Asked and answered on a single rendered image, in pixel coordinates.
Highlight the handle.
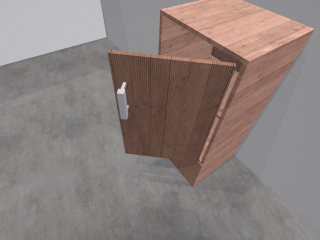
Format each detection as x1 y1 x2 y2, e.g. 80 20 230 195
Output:
116 82 129 120

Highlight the cupboard door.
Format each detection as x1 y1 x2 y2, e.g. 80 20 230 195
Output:
107 50 236 163

